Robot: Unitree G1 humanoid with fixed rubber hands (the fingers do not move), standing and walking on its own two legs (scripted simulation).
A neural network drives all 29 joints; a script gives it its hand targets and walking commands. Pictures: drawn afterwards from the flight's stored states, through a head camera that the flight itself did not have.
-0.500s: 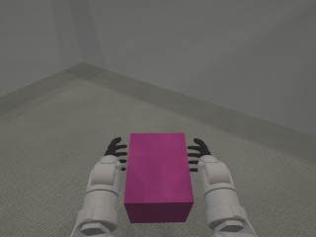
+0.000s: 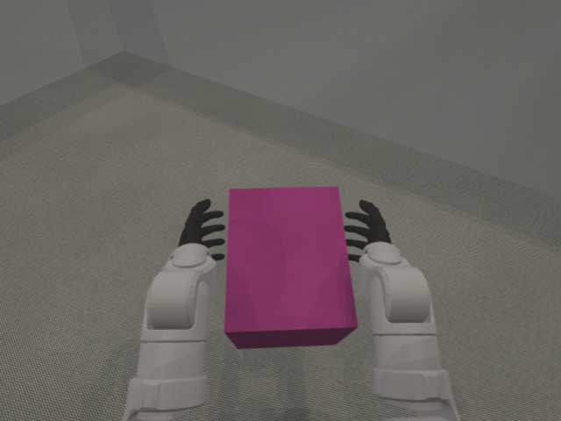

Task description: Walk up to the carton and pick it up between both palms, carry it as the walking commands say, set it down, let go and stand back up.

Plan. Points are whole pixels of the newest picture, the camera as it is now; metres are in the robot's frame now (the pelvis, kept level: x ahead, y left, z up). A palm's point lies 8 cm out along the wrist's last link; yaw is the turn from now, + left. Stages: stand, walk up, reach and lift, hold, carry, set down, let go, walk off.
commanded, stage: carry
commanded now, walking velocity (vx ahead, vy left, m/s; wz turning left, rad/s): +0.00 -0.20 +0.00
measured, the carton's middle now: (285, 271) +0.34 +0.00 +0.01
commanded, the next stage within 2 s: none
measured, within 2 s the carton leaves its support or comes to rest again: neither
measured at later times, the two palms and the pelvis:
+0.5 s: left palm (188, 279) +0.27 +0.12 +0.10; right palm (384, 267) +0.28 -0.12 +0.11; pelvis -0.02 -0.02 +0.00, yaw +3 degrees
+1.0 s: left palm (290, 292) +0.25 +0.00 +0.10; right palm (489, 301) +0.24 -0.25 +0.10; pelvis -0.05 -0.13 +0.00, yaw +2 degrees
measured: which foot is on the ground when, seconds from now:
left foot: down 0.00-0.24, up 0.26-0.42, down 0.44-0.78, up 0.80-1.00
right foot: down 0.00-0.44, up 0.46-0.74, down 0.76-1.00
